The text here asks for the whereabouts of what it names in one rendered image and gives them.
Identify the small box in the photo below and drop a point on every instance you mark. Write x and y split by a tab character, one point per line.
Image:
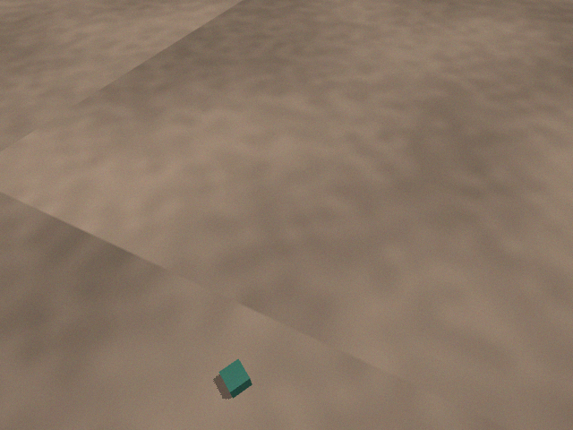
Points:
235	378

